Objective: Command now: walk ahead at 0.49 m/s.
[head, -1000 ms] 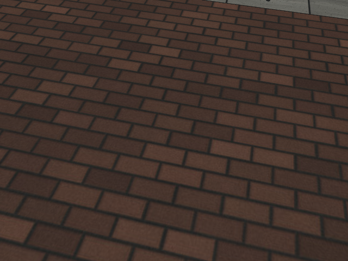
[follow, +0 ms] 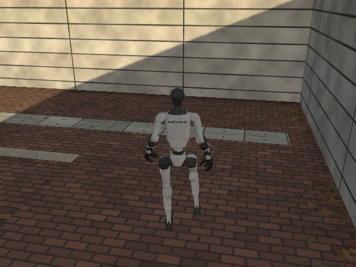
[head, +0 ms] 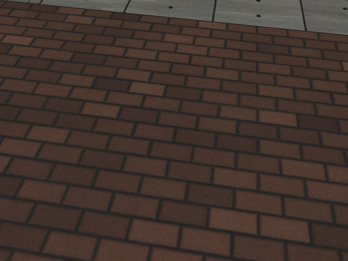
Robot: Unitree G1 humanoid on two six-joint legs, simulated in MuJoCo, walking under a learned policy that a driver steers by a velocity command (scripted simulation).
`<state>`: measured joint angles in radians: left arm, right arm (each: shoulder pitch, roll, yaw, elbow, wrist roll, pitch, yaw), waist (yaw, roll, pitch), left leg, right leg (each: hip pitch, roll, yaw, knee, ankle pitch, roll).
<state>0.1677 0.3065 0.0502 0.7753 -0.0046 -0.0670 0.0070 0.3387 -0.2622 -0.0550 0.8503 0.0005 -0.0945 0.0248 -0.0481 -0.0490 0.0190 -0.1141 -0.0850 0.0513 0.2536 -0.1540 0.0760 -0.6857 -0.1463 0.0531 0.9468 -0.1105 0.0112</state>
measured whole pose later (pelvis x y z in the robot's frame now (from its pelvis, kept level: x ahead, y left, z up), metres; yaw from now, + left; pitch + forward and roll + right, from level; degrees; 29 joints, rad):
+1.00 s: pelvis +0.57 +0.01 +0.00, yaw +0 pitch +1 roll +1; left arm 0.22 0.30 0.05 0.83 -0.01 -0.07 0.00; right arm 0.27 -0.26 -0.05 0.87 0.00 -0.09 0.03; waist -0.03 -0.05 0.03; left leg -0.22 -0.06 0.05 0.35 -0.15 0.08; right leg -0.55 -0.10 0.03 1.07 -0.28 -0.02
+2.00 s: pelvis +0.80 +0.01 +0.00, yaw -27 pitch +1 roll -1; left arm 0.21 0.33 0.10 0.68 -0.02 0.07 0.02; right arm 0.16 -0.25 -0.05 0.77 -0.02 0.01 -0.05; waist -0.02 -0.04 0.04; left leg -0.23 0.05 0.07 0.42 -0.22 0.01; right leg -0.51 0.00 0.05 1.00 -0.36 0.10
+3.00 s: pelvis +0.85 -0.14 -0.01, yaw -33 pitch +1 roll +1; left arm 0.14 0.26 0.05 0.79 0.00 -0.05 -0.02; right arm 0.31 -0.30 -0.06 0.87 0.01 -0.03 -0.03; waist -0.03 0.03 0.03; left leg -0.34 0.04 -0.03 1.03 -0.51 -0.04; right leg -0.32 0.01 -0.03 0.49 -0.19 -0.04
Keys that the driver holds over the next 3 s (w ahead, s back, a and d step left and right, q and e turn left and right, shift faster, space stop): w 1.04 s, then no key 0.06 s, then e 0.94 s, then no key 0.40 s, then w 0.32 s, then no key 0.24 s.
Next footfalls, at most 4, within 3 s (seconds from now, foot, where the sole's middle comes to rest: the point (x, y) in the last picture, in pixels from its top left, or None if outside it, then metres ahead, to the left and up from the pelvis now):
0.24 right None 0.33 -0.15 -0.78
0.78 left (149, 229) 0.63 0.09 -0.78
1.30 right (196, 173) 0.88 -0.12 -0.78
1.72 left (145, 173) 0.89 0.10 -0.78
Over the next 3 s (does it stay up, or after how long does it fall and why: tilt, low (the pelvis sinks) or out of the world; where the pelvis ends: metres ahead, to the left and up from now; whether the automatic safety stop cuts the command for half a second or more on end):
stays up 0.85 -0.14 -0.01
